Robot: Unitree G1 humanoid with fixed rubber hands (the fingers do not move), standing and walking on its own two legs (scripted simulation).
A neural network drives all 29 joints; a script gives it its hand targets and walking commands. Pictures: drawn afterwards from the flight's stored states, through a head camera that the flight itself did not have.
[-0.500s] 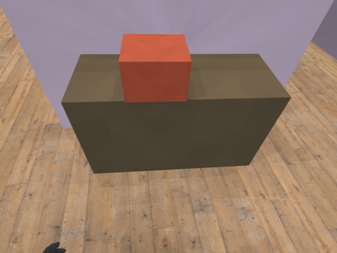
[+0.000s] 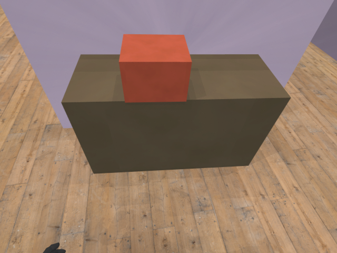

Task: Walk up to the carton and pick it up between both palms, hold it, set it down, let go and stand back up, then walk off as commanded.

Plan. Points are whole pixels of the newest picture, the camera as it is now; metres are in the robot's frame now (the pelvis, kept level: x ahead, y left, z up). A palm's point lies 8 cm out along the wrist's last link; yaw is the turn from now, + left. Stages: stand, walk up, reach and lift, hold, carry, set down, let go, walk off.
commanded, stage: walk up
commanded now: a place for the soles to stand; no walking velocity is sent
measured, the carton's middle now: (155, 68) +0.88 +0.06 -0.03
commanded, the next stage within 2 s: none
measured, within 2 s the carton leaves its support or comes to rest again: neither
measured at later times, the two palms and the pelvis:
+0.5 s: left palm out of the picture +0.09 +0.30 -0.10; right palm out of the picture +0.05 -0.29 -0.11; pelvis +0.00 +0.00 +0.00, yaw +0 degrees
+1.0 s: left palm out of the picture +0.08 +0.31 -0.11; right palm out of the picture +0.05 -0.28 -0.11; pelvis -0.01 +0.01 +0.00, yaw +1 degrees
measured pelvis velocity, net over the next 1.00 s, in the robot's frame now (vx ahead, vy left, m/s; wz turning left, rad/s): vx -0.01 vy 0.01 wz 0.01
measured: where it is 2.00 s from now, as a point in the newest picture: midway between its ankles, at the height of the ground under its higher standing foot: outside the picture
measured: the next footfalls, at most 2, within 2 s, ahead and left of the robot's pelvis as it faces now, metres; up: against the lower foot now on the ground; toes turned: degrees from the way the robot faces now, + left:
none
